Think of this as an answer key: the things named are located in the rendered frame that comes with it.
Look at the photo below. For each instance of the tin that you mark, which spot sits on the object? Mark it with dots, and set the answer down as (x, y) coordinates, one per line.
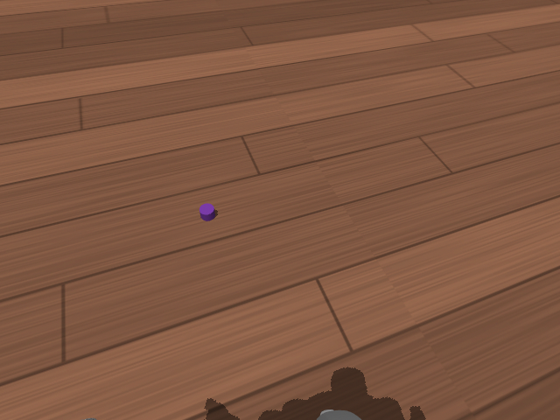
(207, 212)

